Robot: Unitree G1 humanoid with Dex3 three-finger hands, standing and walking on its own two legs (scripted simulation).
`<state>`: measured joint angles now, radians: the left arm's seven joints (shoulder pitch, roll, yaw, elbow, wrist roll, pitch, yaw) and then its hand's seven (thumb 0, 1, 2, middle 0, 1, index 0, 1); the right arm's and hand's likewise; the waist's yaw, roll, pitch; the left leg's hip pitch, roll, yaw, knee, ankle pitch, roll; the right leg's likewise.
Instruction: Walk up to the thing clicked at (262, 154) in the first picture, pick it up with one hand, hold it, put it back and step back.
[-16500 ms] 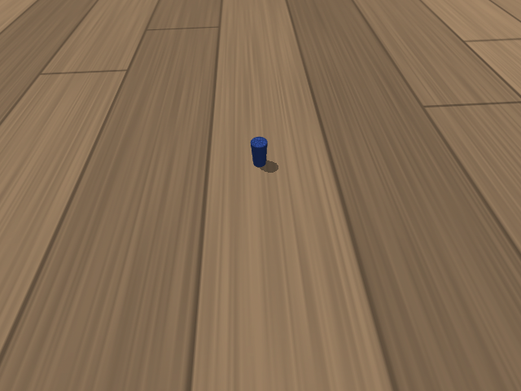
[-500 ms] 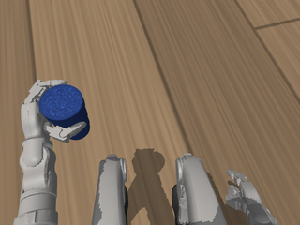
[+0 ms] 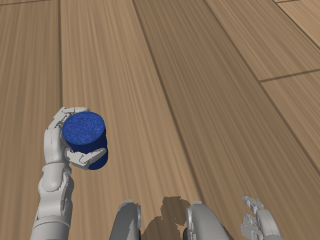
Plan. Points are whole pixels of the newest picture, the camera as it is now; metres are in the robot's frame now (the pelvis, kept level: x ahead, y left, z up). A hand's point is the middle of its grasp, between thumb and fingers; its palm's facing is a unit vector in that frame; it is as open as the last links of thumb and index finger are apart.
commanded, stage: lift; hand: left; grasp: from the side
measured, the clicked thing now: (90, 144) +0.35 +0.19 -0.01
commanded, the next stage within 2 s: hold in 0.96 s
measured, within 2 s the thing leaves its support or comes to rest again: neither
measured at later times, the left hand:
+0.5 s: hand (84, 126) +0.35 +0.18 +0.09, palm faces +0.16 -0.99 -0.03, open 11.8 cm
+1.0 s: hand (86, 118) +0.36 +0.17 +0.11, palm faces +0.16 -0.99 -0.02, open 11.8 cm
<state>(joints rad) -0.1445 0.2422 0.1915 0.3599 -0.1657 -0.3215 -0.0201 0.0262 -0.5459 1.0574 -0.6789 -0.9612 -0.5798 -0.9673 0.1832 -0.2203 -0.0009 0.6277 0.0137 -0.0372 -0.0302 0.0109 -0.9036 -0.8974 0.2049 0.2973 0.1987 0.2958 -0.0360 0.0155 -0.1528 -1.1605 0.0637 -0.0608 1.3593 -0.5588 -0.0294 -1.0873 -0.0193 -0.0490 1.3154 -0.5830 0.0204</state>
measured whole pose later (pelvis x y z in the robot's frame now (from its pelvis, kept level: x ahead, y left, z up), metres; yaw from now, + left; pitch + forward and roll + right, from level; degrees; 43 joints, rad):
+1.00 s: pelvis +0.03 -0.01 +0.08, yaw +1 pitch +10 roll -1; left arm -0.12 0.18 0.14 0.45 -0.15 -0.36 0.00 0.03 -0.55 1.06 -0.67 -0.97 -0.57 -0.98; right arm 0.22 -0.21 0.00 0.65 -0.01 0.00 -0.03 0.01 -0.92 -0.90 0.20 0.30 0.20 0.30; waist -0.03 0.01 -0.06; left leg -0.68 0.06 -0.03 0.95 -0.44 -0.04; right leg -0.62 -0.02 -0.04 0.92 -0.46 0.01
